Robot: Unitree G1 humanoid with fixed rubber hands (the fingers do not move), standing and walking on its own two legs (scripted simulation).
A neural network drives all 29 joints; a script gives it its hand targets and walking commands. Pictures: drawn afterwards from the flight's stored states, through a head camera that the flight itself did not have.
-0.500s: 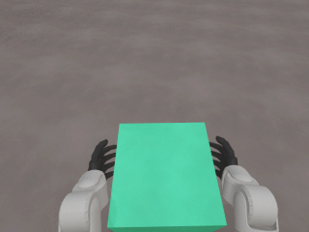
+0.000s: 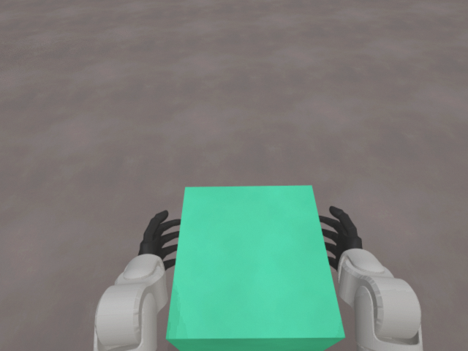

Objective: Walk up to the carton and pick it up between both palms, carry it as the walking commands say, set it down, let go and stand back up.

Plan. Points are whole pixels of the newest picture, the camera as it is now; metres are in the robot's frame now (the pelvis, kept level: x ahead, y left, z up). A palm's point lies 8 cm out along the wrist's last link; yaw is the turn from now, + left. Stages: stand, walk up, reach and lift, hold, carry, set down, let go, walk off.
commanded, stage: carry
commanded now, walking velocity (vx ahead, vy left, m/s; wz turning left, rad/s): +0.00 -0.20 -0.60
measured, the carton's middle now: (248, 280) +0.24 -0.01 +0.00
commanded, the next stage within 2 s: none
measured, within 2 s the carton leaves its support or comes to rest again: neither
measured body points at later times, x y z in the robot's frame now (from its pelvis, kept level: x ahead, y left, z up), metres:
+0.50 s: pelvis -0.06 -0.15 +0.01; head -0.06 -0.13 +0.46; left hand +0.24 -0.09 +0.10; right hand +0.14 -0.37 +0.10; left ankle +0.00 +0.04 -0.72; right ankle -0.08 -0.31 -0.71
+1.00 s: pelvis -0.16 -0.27 +0.02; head -0.16 -0.23 +0.47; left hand +0.13 -0.27 +0.10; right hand -0.03 -0.52 +0.11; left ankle -0.10 -0.17 -0.72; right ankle -0.21 -0.37 -0.63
